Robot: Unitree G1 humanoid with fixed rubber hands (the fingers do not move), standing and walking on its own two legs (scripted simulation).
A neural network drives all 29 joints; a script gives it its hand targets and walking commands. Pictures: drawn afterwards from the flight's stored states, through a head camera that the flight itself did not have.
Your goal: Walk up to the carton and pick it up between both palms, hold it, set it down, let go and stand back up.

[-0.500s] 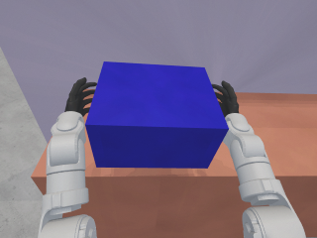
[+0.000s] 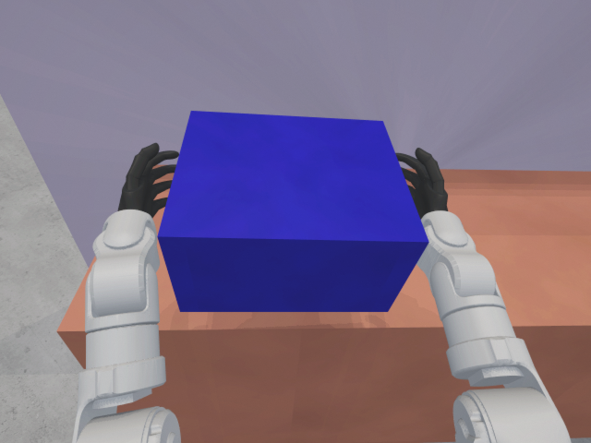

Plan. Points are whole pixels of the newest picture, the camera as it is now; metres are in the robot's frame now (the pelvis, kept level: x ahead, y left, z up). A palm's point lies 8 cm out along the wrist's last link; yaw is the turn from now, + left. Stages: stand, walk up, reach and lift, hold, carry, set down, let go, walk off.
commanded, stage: set down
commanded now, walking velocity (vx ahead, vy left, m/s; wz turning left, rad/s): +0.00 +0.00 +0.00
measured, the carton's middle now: (288, 210) +0.38 -0.01 +0.16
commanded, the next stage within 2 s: none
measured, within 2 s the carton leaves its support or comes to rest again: neither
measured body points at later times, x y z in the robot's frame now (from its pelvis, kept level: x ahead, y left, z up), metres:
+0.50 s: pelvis +0.01 -0.01 +0.00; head +0.01 +0.01 +0.45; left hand +0.39 +0.17 +0.15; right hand +0.38 -0.20 +0.13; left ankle +0.00 +0.11 -0.75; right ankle -0.01 -0.12 -0.75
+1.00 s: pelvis +0.01 -0.01 +0.00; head +0.02 +0.01 +0.45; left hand +0.40 +0.17 +0.12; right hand +0.40 -0.20 +0.11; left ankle +0.00 +0.11 -0.75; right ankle -0.01 -0.12 -0.75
